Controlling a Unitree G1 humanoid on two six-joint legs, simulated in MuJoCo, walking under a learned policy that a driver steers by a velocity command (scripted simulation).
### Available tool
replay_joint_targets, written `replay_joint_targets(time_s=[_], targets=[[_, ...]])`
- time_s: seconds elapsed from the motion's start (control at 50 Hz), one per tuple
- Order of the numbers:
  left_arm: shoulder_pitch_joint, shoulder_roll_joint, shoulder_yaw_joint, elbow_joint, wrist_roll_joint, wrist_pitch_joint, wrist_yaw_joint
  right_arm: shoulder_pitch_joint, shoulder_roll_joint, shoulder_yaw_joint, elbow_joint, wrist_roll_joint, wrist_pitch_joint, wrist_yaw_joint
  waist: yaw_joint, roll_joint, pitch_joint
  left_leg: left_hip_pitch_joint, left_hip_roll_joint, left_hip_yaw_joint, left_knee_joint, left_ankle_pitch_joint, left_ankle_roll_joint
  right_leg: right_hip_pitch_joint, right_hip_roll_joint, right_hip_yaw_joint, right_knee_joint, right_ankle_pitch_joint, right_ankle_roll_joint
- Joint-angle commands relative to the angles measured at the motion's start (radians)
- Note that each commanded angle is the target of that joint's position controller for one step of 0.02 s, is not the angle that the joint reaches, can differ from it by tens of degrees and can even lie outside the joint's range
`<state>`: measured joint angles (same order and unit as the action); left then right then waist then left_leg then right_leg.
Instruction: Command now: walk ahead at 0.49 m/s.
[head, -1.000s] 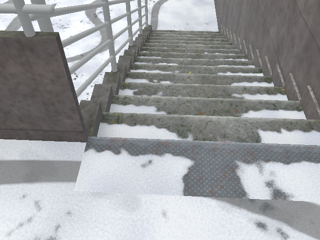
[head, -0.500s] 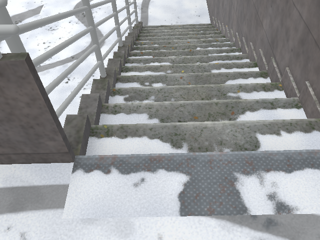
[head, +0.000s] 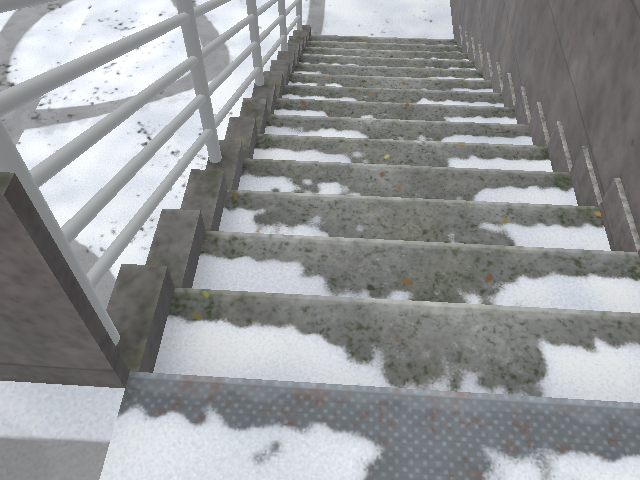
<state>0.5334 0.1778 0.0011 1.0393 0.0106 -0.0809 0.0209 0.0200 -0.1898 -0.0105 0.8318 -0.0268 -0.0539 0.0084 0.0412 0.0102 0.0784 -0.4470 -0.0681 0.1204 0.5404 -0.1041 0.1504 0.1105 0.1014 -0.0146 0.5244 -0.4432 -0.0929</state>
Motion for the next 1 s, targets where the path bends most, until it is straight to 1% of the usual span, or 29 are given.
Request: replay_joint_targets(time_s=[0.02, 0.04, 0.06, 0.08, 0.12, 0.16, 0.22, 0.28, 0.34, 0.44, 0.48, 0.5, 0.52, 0.54, 0.56, 0.58, 0.6, 0.62, 0.64, 0.66, 0.7, 0.74, 0.8, 0.84, 0.86, 0.88, 0.92, 0.94, 1.0], targets=[[0.088, 0.065, 0.021, -0.080, -0.015, -0.005, -0.010, 0.470, -0.248, -0.080, 0.095, -0.006, 0.007, -0.018, -0.125, 0.201, -0.358, 0.773, 0.474, -0.828, -0.181, -0.093, 0.258, -0.640, 0.016, 0.046, 0.936, -0.074, 0.012], [0.004, 0.139, 0.033, -0.093, 0.013, -0.002, -0.007, 0.352, -0.205, -0.077, 0.076, 0.025, 0.008, -0.007, -0.117, 0.048, -0.211, 0.617, 0.434, -0.756, -0.275, -0.280, 0.242, -0.731, -0.061, 0.094, 0.923, 0.019, -0.012], [-0.080, 0.149, 0.037, -0.115, 0.021, -0.004, -0.017, 0.289, -0.138, -0.061, 0.064, 0.026, 0.001, 0.000, -0.098, 0.008, -0.096, 0.478, 0.410, -0.653, -0.328, -0.322, 0.223, -0.747, -0.094, 0.081, 0.889, 0.075, -0.016], [-0.111, 0.133, 0.038, -0.122, 0.021, -0.002, -0.021, 0.264, -0.094, -0.050, 0.072, 0.018, -0.010, 0.004, -0.060, -0.046, -0.010, 0.349, 0.373, -0.565, -0.369, -0.249, 0.187, -0.717, -0.128, 0.081, 0.819, 0.103, -0.016], [-0.095, 0.096, 0.032, -0.118, 0.033, 0.024, -0.035, 0.294, -0.059, -0.035, 0.103, 0.008, -0.031, 0.002, -0.007, -0.034, 0.010, 0.220, 0.296, -0.424, -0.399, -0.139, 0.125, -0.618, -0.167, 0.080, 0.710, 0.126, 0.007], [-0.125, 0.072, 0.030, -0.131, 0.024, 0.040, -0.043, 0.323, -0.092, -0.039, 0.128, 0.012, -0.048, -0.004, 0.004, 0.014, 0.016, 0.191, 0.257, -0.340, -0.425, -0.047, 0.109, -0.620, -0.181, 0.050, 0.637, 0.179, 0.024], [-0.288, 0.088, 0.029, -0.191, 0.026, 0.047, -0.048, 0.376, -0.121, -0.043, 0.152, 0.019, -0.062, -0.001, -0.019, 0.011, 0.040, 0.228, 0.241, -0.279, -0.466, 0.033, 0.095, -0.728, -0.216, 0.016, 0.495, 0.318, 0.046], [-0.422, 0.083, 0.022, -0.235, 0.020, 0.040, -0.047, 0.441, -0.112, -0.037, 0.170, 0.025, -0.059, -0.003, -0.060, 0.025, 0.038, 0.288, 0.204, -0.220, -0.454, 0.158, 0.050, -0.760, -0.206, -0.016, 0.322, 0.445, 0.059], [-0.494, 0.075, 0.014, -0.253, 0.015, 0.048, -0.051, 0.517, -0.099, -0.029, 0.192, 0.035, -0.057, -0.008, -0.084, 0.058, 0.024, 0.380, 0.211, -0.192, -0.399, 0.290, 0.020, -0.759, -0.179, -0.043, 0.208, 0.520, 0.050], [-0.630, 0.087, 0.016, -0.302, 0.009, 0.040, -0.052, 0.554, -0.127, -0.021, 0.204, 0.010, -0.028, -0.023, -0.118, 0.067, 0.041, 0.524, 0.242, -0.186, -0.323, 0.476, 0.026, -0.746, -0.132, -0.062, 0.073, 0.420, 0.037], [-0.594, 0.103, 0.023, -0.300, 0.009, 0.024, -0.050, 0.524, -0.144, -0.022, 0.200, 0.003, -0.022, -0.036, -0.084, 0.081, 0.023, 0.567, 0.264, -0.180, -0.250, 0.606, 0.025, -0.671, -0.110, -0.059, 0.027, 0.319, 0.009], [-0.516, 0.117, 0.030, -0.274, 0.010, 0.015, -0.043, 0.505, -0.156, -0.024, 0.198, 0.006, -0.022, -0.043, -0.051, 0.087, -0.008, 0.579, 0.269, -0.179, -0.177, 0.728, 0.016, -0.582, -0.085, -0.059, -0.001, 0.277, -0.008], [-0.376, 0.136, 0.044, -0.230, 0.011, 0.006, -0.033, 0.490, -0.162, -0.027, 0.198, 0.002, -0.020, -0.043, 0.012, 0.073, -0.093, 0.577, 0.252, -0.169, -0.029, 0.783, 0.002, -0.434, -0.061, -0.052, -0.047, 0.311, -0.039], [-0.187, 0.169, 0.059, -0.172, 0.022, -0.003, -0.020, 0.466, -0.164, -0.026, 0.183, 0.019, -0.020, -0.040, 0.089, 0.038, -0.198, 0.449, 0.220, -0.133, 0.184, 0.657, -0.016, -0.174, -0.113, -0.012, -0.071, 0.377, -0.076], [-0.033, 0.264, 0.083, -0.152, 0.048, -0.006, -0.008, 0.510, -0.098, -0.011, 0.146, 0.045, -0.025, -0.034, 0.105, -0.110, -0.352, 0.169, 0.127, -0.073, 0.539, 0.217, -0.048, 0.128, -0.386, 0.315, -0.067, 0.338, -0.149], [-0.044, 0.278, 0.093, -0.145, 0.015, 0.016, -0.022, 0.608, -0.096, -0.022, 0.165, 0.051, -0.025, -0.024, 0.059, -0.247, -0.457, -0.090, -0.032, -0.112, 0.804, -0.434, -0.069, 0.268, -0.529, 0.684, -0.170, 0.307, -0.266], [-0.126, 0.226, 0.085, -0.151, -0.010, 0.029, -0.031, 0.532, -0.162, -0.042, 0.160, 0.024, -0.021, -0.027, 0.043, -0.111, -0.300, -0.194, 0.037, -0.187, 0.852, -0.366, -0.057, 0.148, -0.478, 0.581, -0.206, 0.222, -0.237], [-0.212, 0.173, 0.070, -0.164, -0.010, 0.028, -0.034, 0.446, -0.146, -0.042, 0.133, 0.021, -0.026, -0.023, 0.021, -0.068, -0.158, -0.199, 0.071, -0.185, 0.814, -0.290, -0.058, -0.014, -0.448, 0.460, -0.254, 0.248, -0.209], [-0.264, 0.136, 0.061, -0.170, -0.001, 0.021, -0.037, 0.413, -0.122, -0.041, 0.127, 0.024, -0.024, -0.021, -0.014, -0.032, -0.076, -0.157, 0.106, -0.182, 0.738, -0.236, -0.065, -0.149, -0.405, 0.371, -0.301, 0.325, -0.172], [-0.284, 0.116, 0.053, -0.165, -0.002, 0.011, -0.031, 0.396, -0.118, -0.043, 0.112, 0.011, -0.012, -0.020, -0.047, -0.046, -0.038, -0.091, 0.136, -0.196, 0.640, -0.201, -0.071, -0.245, -0.358, 0.286, -0.328, 0.421, -0.137], [-0.234, 0.111, 0.048, -0.139, 0.006, -0.011, -0.029, 0.393, -0.076, -0.041, 0.113, 0.003, 0.020, -0.020, -0.063, -0.053, -0.045, 0.003, 0.133, -0.189, 0.540, -0.202, -0.096, -0.303, -0.312, 0.200, -0.346, 0.533, -0.119], [-0.195, 0.138, 0.053, -0.119, -0.003, -0.024, -0.030, 0.354, -0.080, -0.045, 0.090, 0.005, 0.044, -0.018, -0.077, -0.068, -0.041, -0.026, 0.132, -0.171, 0.464, -0.147, -0.113, -0.292, -0.289, 0.159, -0.372, 0.543, -0.127], [-0.158, 0.158, 0.050, -0.105, -0.012, -0.018, -0.026, 0.197, -0.089, -0.043, 0.026, 0.002, 0.053, -0.007, -0.055, -0.067, -0.004, -0.093, 0.143, -0.147, 0.302, -0.011, -0.133, -0.277, -0.266, 0.122, -0.407, 0.574, -0.113], [-0.119, 0.165, 0.050, -0.088, -0.004, -0.013, -0.025, 0.168, -0.069, -0.030, 0.025, -0.001, 0.058, -0.004, -0.043, -0.085, -0.020, -0.077, 0.142, -0.126, 0.285, 0.058, -0.140, -0.267, -0.265, 0.093, -0.400, 0.657, -0.099], [-0.074, 0.174, 0.051, -0.074, 0.007, -0.016, -0.027, 0.198, -0.092, -0.038, 0.042, 0.003, 0.058, -0.003, -0.038, -0.077, -0.061, -0.084, 0.140, -0.121, 0.389, 0.150, -0.131, -0.221, -0.287, 0.093, -0.362, 0.677, -0.106], [-0.040, 0.181, 0.052, -0.069, 0.001, -0.015, -0.025, 0.199, -0.107, -0.044, 0.047, 0.005, 0.058, 0.000, -0.036, -0.064, -0.064, -0.148, 0.159, -0.143, 0.406, 0.143, -0.124, -0.175, -0.304, 0.121, -0.356, 0.618, -0.126], [0.001, 0.158, 0.046, -0.065, 0.002, -0.004, -0.021, 0.155, -0.136, -0.053, 0.047, 0.005, 0.062, 0.001, -0.019, -0.044, -0.036, -0.256, 0.174, -0.172, 0.423, 0.109, -0.111, -0.093, -0.321, 0.161, -0.349, 0.489, -0.160], [0.011, 0.158, 0.047, -0.069, 0.008, 0.003, -0.019, 0.121, -0.148, -0.058, 0.043, -0.008, 0.059, 0.008, -0.011, -0.033, -0.011, -0.312, 0.174, -0.170, 0.415, 0.104, -0.100, -0.063, -0.329, 0.174, -0.328, 0.485, -0.170], [0.080, 0.156, 0.046, -0.058, 0.017, 0.009, -0.009, 0.054, -0.138, -0.060, 0.030, -0.017, 0.053, 0.014, 0.006, -0.050, 0.036, -0.362, 0.162, -0.149, 0.428, 0.057, -0.092, -0.032, -0.347, 0.174, -0.260, 0.580, -0.175]])
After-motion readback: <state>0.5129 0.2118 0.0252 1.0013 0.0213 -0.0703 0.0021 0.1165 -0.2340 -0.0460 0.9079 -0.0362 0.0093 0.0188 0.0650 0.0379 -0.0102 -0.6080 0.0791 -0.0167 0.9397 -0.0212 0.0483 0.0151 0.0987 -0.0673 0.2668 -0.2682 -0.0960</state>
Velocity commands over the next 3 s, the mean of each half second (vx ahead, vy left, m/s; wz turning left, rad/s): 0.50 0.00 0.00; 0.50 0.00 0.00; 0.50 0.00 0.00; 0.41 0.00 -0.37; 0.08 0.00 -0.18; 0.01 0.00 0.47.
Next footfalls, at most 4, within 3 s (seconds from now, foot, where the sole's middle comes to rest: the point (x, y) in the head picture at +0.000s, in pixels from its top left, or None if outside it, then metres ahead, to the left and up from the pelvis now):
0.54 right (407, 471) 0.46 -0.11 -0.75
1.32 left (289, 334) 0.84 0.16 -0.90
1.92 right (381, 276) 1.13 -0.10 -1.05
2.40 left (317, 268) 1.15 0.10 -1.05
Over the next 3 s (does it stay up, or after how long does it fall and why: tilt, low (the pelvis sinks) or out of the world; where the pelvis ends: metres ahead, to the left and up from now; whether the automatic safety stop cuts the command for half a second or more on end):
stays up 1.08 -0.02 -0.28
